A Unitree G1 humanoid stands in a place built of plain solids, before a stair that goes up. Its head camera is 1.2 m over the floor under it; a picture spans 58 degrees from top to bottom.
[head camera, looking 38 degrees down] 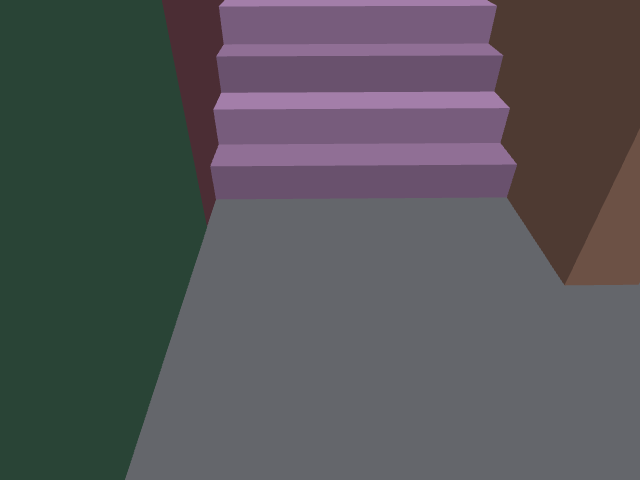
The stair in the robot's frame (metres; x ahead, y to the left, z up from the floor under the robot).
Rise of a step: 0.19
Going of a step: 0.24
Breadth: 1.49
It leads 1 degrees to the left of straight ahead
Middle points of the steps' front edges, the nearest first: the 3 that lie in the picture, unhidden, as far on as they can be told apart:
1.88 -0.22 0.19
2.12 -0.21 0.38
2.36 -0.21 0.57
